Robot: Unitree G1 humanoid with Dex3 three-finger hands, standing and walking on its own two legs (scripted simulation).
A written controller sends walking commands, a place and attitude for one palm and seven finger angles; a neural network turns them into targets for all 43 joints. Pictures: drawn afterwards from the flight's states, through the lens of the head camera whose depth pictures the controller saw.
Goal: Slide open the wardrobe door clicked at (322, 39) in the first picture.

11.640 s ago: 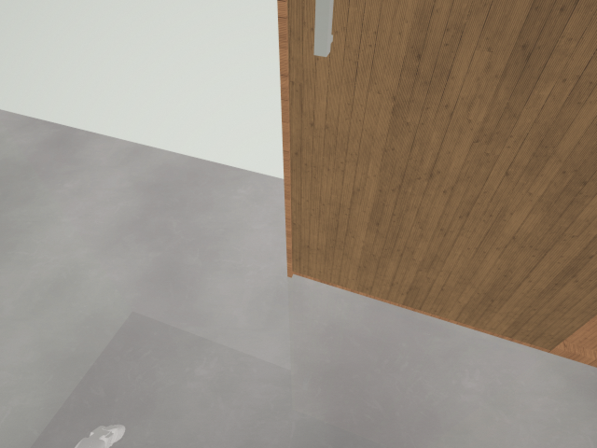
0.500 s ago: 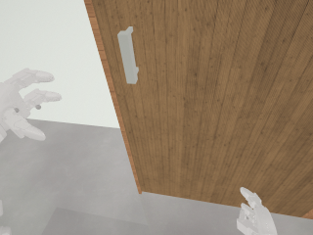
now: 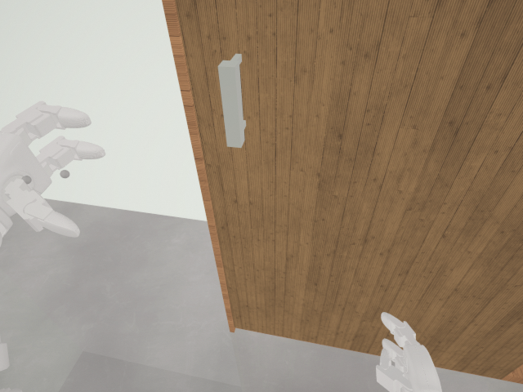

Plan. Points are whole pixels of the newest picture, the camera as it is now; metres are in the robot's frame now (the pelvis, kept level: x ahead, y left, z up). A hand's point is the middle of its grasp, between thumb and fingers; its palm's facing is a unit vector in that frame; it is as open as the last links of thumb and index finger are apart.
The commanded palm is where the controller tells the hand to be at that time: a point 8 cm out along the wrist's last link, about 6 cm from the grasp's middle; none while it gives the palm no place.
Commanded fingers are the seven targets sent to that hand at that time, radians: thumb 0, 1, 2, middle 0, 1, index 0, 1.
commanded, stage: move the hooked fingers beside the handle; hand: left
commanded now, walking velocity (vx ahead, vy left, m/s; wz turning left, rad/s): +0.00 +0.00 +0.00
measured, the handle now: (236, 100) +0.51 +0.11 +0.24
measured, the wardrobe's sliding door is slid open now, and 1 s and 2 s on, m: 0.00 0.00 0.00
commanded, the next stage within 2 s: none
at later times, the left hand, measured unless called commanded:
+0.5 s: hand (114, 153) +0.34 +0.25 +0.24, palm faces +0.01 -0.99 -0.11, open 13.9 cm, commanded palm +0.31 +0.29 +0.25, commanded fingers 0.00 -0.50 0.30 -0.30 -1.20 -0.30 -1.20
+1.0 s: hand (154, 130) +0.39 +0.21 +0.24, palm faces -0.05 -1.00 -0.06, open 14.0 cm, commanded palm +0.37 +0.26 +0.25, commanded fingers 0.00 -0.50 0.30 -0.30 -1.20 -0.30 -1.20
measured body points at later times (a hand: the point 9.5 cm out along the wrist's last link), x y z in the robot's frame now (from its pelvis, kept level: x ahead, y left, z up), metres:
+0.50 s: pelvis +0.00 -0.01 +0.00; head -0.02 -0.03 +0.45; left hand +0.33 +0.30 +0.24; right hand +0.19 -0.24 -0.08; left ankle -0.01 +0.11 -0.74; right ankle +0.00 -0.13 -0.74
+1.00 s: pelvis +0.01 -0.02 +0.00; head +0.00 -0.04 +0.45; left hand +0.39 +0.27 +0.25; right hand +0.17 -0.26 -0.09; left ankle -0.01 +0.11 -0.74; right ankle +0.00 -0.13 -0.74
